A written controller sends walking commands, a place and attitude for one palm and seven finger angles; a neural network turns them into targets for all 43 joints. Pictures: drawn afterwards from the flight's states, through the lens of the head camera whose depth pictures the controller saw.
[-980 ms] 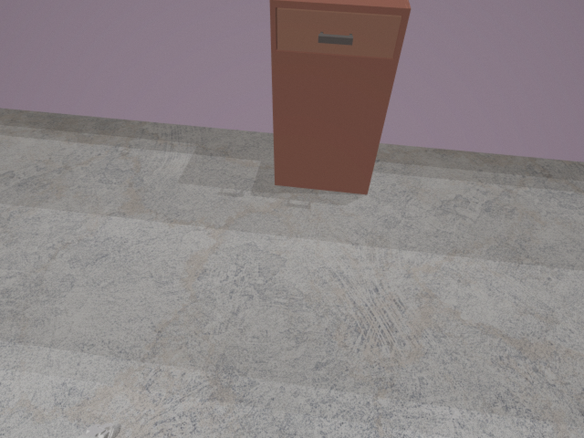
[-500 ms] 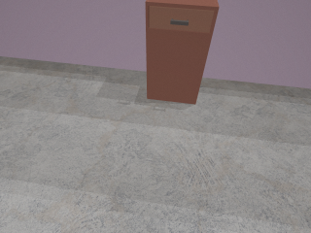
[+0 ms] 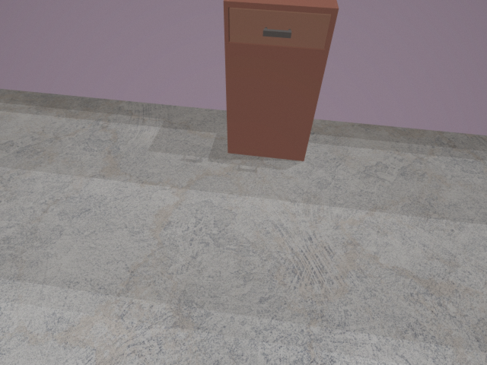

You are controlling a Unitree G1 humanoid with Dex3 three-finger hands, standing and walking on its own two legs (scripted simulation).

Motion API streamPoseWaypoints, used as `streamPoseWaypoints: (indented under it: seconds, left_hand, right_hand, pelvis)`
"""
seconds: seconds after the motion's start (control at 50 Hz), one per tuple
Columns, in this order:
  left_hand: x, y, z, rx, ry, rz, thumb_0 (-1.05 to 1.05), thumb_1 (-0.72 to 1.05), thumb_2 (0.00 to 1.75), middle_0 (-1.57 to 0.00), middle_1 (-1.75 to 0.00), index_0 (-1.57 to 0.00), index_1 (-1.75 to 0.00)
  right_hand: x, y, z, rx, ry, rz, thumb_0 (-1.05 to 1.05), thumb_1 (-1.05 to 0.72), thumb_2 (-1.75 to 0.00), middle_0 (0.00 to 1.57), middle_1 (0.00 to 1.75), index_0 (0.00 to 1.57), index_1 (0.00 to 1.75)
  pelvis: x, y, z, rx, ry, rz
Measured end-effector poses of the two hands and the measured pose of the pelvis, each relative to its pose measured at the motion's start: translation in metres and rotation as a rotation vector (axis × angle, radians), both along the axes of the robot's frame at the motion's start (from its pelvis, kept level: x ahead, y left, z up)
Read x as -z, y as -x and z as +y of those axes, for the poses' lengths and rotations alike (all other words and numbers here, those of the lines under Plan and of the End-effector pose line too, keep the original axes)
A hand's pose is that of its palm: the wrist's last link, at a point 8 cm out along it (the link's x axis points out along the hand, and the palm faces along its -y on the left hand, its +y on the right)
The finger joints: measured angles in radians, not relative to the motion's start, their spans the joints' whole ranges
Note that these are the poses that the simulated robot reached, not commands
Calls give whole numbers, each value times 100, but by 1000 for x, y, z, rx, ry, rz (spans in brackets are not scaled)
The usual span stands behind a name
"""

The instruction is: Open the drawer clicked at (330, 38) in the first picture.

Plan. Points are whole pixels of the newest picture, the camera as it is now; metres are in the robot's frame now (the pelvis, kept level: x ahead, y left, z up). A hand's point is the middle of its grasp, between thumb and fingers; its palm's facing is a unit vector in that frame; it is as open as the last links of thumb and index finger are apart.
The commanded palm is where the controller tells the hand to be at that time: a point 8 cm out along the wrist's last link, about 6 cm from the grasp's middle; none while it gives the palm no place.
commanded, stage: look at it before walking up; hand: left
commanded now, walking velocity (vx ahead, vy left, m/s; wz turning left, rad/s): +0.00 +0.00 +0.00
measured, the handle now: (277, 31) +1.41 -0.06 -0.01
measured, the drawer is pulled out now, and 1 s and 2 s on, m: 0.00 0.00 0.00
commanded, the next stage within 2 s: walk to a spot facing it in 0.46 s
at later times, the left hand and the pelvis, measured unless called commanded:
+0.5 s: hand out of the picture +0.08 +0.25 -0.16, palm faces -0.02 -0.95 -0.33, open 7.4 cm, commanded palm none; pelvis +0.01 +0.00 +0.00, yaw +0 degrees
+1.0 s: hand out of the picture +0.13 +0.16 -0.19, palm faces -0.14 -0.97 -0.20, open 7.4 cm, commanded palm none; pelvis +0.09 -0.04 -0.03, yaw -10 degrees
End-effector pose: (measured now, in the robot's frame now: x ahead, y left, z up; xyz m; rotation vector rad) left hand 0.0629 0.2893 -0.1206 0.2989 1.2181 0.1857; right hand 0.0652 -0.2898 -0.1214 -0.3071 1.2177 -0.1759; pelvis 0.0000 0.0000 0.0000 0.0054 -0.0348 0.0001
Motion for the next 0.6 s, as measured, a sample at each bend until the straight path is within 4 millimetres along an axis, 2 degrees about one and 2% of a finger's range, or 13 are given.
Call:
streamPoseWaypoints:
  seconds: [0.6]
  left_hand:
    - [-1, -10, 2, -7, -6, 2, 0, 90, 90, -20, -30, -20, -30]
  right_hand:
    - [-4, -25, -1, -12, 8, -25, 1, -91, -90, 21, 30, 20, 30]
  pelvis:
    - [-1, -12, 0, 3, 0, 2]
